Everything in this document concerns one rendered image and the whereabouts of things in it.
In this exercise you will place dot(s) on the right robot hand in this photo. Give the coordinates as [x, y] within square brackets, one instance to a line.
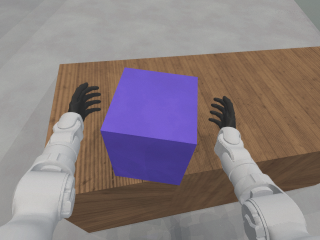
[227, 117]

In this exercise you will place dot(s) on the right robot forearm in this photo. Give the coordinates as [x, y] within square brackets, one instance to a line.
[245, 175]

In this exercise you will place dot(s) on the right robot upper arm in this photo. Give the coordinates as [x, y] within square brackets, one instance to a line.
[274, 217]

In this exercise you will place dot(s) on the left robot hand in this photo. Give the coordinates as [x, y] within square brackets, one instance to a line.
[78, 102]

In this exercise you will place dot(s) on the carton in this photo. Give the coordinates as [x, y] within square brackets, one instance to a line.
[150, 129]

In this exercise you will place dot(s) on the left robot upper arm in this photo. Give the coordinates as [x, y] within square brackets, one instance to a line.
[43, 199]

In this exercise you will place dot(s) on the left robot forearm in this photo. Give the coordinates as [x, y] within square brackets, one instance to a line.
[61, 151]

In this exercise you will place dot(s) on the pedestal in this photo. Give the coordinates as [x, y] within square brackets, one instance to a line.
[276, 99]

